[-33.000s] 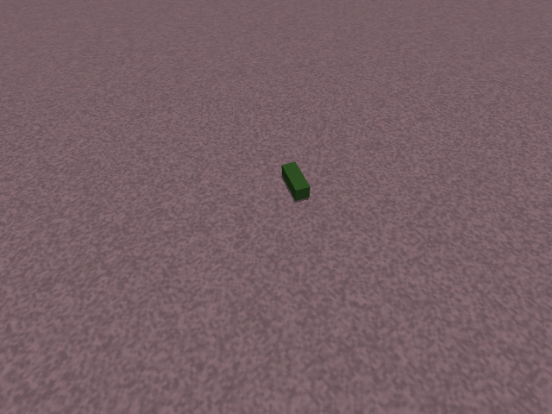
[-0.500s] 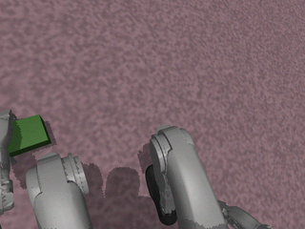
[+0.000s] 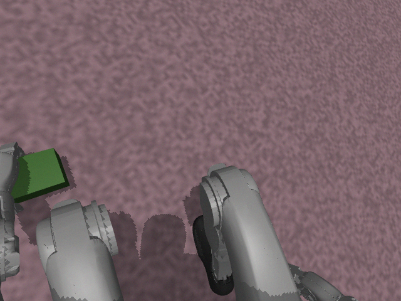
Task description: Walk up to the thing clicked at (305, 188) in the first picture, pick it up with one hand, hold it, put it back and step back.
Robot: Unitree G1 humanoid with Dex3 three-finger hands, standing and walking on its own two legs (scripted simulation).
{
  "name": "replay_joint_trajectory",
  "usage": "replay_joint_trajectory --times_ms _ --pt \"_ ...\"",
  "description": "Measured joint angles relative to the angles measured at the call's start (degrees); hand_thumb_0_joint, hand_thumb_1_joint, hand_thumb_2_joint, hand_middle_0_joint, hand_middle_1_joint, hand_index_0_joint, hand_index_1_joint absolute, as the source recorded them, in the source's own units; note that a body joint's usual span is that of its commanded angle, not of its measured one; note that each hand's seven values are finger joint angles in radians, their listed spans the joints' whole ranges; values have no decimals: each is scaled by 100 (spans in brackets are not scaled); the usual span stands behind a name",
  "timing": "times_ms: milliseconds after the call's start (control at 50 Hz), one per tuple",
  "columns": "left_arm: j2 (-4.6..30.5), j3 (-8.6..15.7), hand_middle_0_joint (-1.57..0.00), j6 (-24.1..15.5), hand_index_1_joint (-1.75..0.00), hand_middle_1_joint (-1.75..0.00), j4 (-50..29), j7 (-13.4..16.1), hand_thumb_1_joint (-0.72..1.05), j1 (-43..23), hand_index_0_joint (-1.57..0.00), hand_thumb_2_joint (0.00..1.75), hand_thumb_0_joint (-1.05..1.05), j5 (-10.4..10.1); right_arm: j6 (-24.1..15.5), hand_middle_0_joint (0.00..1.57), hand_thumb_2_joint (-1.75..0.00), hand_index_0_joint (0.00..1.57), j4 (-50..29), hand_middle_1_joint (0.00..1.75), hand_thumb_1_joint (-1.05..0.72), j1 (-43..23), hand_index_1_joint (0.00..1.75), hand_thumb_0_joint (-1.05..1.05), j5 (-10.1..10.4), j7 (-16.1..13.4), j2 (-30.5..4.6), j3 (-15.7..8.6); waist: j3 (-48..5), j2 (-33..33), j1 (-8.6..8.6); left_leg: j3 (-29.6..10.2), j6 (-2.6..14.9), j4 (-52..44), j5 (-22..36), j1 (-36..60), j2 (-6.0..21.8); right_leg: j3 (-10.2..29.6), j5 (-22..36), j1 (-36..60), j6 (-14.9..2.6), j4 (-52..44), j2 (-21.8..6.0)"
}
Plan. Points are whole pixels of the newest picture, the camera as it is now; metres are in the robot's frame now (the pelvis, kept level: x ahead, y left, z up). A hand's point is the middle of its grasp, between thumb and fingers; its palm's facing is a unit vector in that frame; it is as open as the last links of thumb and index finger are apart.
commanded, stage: close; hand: left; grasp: from above
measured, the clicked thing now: (7, 184) +0.38 +0.31 -0.26
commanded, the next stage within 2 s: settle in 0.56 s
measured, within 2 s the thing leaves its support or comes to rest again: leaves its support in 1.08 s
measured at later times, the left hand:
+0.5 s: hand (5, 187) +0.37 +0.30 -0.23, palm faces -0.44 -0.16 -0.89, open 11.7 cm
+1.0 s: hand (2, 185) +0.37 +0.31 -0.23, palm faces -0.41 -0.17 -0.90, open 11.0 cm
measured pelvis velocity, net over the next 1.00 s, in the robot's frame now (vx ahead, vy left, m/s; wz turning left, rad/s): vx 0.00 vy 0.00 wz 0.01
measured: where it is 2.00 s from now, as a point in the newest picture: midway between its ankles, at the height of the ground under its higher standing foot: (165, 291)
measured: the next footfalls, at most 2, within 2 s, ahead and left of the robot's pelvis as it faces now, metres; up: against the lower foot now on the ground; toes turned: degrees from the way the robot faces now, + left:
none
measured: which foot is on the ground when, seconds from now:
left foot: down 0.00-1.00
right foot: down 0.00-1.00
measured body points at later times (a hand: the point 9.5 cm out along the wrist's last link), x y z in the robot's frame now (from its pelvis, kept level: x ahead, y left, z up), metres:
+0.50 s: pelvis +0.00 +0.00 +0.00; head +0.24 +0.11 +0.37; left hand +0.39 +0.31 -0.18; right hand +0.08 -0.27 -0.07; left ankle +0.06 +0.13 -0.26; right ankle +0.12 -0.14 -0.26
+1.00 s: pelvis +0.00 +0.00 +0.00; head +0.24 +0.11 +0.37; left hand +0.39 +0.31 -0.18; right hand +0.08 -0.27 -0.07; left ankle +0.06 +0.13 -0.26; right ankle +0.12 -0.14 -0.26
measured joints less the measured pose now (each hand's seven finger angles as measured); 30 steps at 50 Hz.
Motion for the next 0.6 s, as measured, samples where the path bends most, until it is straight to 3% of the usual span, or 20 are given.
replay_joint_trajectory --times_ms 600 --pt "18 30 -48 -34 -75 -76 -19 5 -23 45 -50 75 0 -8 112 20 -90 20 7 29 -90 34 30 0 -25 -53 0 -1 -31 23 -20 -1 -31 -46 -47 16 0 -5 -32 -12 15 -25 -22"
